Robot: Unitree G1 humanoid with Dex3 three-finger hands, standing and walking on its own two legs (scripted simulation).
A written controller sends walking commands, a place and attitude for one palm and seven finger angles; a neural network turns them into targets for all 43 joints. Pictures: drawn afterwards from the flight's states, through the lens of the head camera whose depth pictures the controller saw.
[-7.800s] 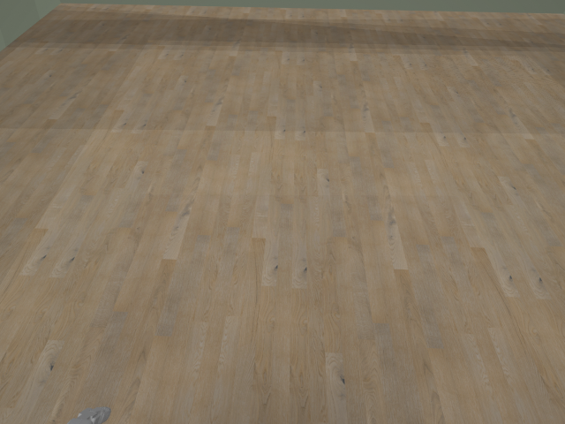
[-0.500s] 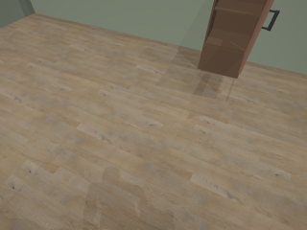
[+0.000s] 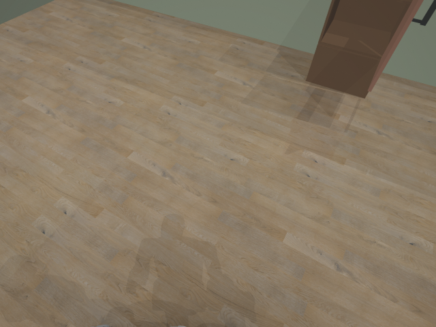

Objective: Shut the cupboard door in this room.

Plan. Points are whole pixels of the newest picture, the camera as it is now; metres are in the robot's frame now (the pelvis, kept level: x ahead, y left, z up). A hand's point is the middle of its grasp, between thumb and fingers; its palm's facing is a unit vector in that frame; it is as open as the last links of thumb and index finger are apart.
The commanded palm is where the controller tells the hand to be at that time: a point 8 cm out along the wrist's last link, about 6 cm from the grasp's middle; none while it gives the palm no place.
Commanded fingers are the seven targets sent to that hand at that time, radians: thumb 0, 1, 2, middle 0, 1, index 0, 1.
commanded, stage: turn or walk to find it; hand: left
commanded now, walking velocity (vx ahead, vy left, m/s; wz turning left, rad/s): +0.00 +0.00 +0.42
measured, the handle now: (426, 8) +1.33 -0.88 -0.01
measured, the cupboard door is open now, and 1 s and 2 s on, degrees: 86 86 86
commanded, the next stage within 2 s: stand and wait in 0.02 s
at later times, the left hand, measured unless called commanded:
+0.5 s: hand out of the picture -0.06 +0.14 -0.16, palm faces +0.21 -0.95 -0.23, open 7.3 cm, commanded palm none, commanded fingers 0.00 0.90 0.90 -0.20 -0.30 -0.20 -0.30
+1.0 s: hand out of the picture -0.06 +0.20 -0.18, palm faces +0.24 -0.95 -0.20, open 7.4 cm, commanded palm none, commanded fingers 0.00 0.90 0.90 -0.20 -0.30 -0.20 -0.30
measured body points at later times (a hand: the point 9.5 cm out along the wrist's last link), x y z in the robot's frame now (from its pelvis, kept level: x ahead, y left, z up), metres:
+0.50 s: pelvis -0.01 -0.04 +0.01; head +0.02 -0.04 +0.46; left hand -0.07 +0.19 -0.14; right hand +0.10 -0.27 -0.15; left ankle -0.08 +0.10 -0.70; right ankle -0.03 -0.12 -0.73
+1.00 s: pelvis -0.05 +0.01 +0.00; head -0.03 +0.03 +0.45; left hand -0.07 +0.25 -0.16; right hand +0.04 -0.21 -0.15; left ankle -0.07 +0.09 -0.73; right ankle -0.03 -0.12 -0.73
